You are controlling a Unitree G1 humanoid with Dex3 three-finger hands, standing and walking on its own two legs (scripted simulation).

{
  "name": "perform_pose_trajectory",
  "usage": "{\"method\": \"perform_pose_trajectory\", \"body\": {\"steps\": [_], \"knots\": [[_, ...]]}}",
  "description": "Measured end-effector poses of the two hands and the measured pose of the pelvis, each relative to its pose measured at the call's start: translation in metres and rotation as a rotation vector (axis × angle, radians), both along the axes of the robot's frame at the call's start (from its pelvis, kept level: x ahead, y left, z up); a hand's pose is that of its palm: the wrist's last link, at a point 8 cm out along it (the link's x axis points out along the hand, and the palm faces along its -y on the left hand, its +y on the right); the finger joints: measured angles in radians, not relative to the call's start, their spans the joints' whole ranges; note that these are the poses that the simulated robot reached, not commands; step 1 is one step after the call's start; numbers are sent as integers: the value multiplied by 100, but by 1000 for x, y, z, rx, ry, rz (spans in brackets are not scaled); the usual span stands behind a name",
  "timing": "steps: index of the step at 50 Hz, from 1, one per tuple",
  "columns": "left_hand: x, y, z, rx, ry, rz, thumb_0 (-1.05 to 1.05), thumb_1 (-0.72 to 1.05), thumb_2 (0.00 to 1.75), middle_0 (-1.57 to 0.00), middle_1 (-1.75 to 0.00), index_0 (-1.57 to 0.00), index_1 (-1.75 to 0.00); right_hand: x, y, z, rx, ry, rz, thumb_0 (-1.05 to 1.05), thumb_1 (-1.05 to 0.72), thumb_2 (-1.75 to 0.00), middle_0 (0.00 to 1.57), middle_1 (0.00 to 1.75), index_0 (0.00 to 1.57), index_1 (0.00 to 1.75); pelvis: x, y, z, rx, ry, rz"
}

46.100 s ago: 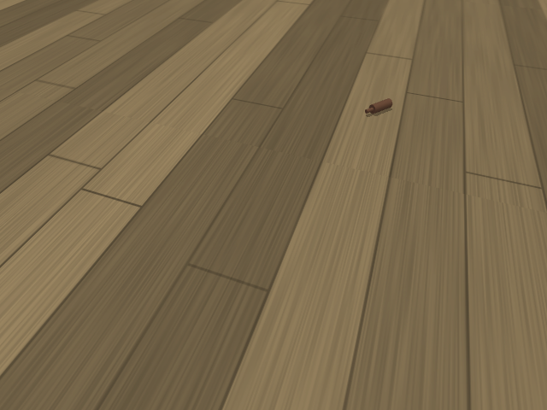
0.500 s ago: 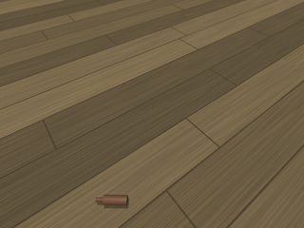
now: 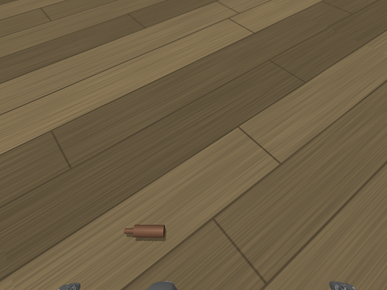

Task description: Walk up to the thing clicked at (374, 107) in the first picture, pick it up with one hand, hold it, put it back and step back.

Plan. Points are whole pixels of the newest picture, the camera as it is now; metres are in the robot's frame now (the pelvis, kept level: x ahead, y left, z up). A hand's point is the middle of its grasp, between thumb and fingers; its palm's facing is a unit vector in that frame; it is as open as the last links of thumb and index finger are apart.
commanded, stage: step back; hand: left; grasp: from above
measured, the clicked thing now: (144, 231) +0.43 +0.28 -0.74
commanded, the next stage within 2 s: none
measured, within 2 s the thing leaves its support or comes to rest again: neither
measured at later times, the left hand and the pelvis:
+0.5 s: hand out of the picture +0.04 +0.29 -0.17, palm faces -0.10 -0.92 -0.39, open 7.3 cm; pelvis -0.08 +0.03 -0.02, yaw -4 degrees
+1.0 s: hand out of the picture -0.08 +0.33 -0.16, palm faces +0.00 -0.93 -0.38, open 7.3 cm; pelvis -0.21 +0.06 -0.01, yaw -1 degrees
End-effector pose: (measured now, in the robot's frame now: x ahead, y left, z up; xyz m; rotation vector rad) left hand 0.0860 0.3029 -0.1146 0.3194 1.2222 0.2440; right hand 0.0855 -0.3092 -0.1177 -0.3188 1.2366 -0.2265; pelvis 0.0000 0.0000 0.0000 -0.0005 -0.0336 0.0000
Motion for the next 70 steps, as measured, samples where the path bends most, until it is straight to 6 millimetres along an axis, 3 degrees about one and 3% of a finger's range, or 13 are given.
{"method": "perform_pose_trajectory", "body": {"steps": [9, 15, 21, 26, 32, 39, 45, 52, 59, 64, 70], "knots": [[28, 42, -21, 9, -92, -44, 0, 91, 90, -20, -30, -21, -30, -42, 22, 1, -78, 51, 14, 0, -91, -90, 20, 30, 20, 30, -24, 34, -18, -7, 6, 14], [12, 41, -19, -5, -69, -77, 0, 91, 90, -20, -30, -20, -30, -65, 39, 8, -72, 39, -11, 1, -90, -90, 20, 30, 20, 30, -40, 41, -10, -16, 12, -13], [-22, 35, -18, -1, -19, -116, 0, 91, 90, -20, -30, -20, -30, -77, 43, 2, -43, -45, -24, 0, -90, -90, 20, 30, 20, 30, -62, 40, -12, -9, 1, -53], [-53, 27, -15, 26, -22, -129, 0, 91, 90, -20, -30, -20, -30, -92, 31, -15, -14, -80, -29, 0, -90, -90, 21, 30, 21, 30, -85, 30, -22, -10, -9, -74], [-95, 23, 3, 32, -32, -99, 0, 91, 90, -20, -30, -21, -30, -117, 24, -12, -3, -60, -36, 1, -90, -90, 20, 30, 20, 30, -110, 28, -12, 13, -13, -63], [-114, 37, 11, 50, -118, -90, 0, 90, 90, -20, -30, -21, -30, -155, 27, -7, -40, -6, 20, 1, -90, -90, 20, 30, 20, 30, -144, 38, -11, 14, 0, -17], [-140, 61, -8, 24, -148, -78, 0, 90, 90, -20, -30, -21, -30, -186, 46, -3, -69, -16, 55, 1, -90, -90, 20, 30, 20, 30, -181, 55, -21, 20, -18, 1], [-193, 65, -8, 6, -80, -59, 0, 91, 90, -20, -30, -20, -30, -218, 58, 18, -67, -62, 48, 1, -90, -90, 20, 30, 20, 30, -218, 56, -7, -19, -2, -27], [-254, 55, -13, 16, -2, -94, 0, 91, 90, -20, -30, -20, -30, -247, 46, 17, -66, -152, 39, 0, -90, -90, 21, 30, 21, 30, -265, 45, -12, -17, -2, -78], [-299, 37, -14, 37, 6, -111, 0, 91, 90, -20, -30, -20, -30, -283, 21, -3, -48, -172, 14, 0, -90, -90, 21, 30, 21, 30, -306, 29, -25, -23, -10, -95], [-350, 23, 8, 51, 11, -92, 0, 90, 90, -20, -30, -21, -30, -344, 9, -7, -28, -103, -33, 1, -90, -90, 20, 30, 20, 30, -340, 22, -13, 29, -11, -81]]}}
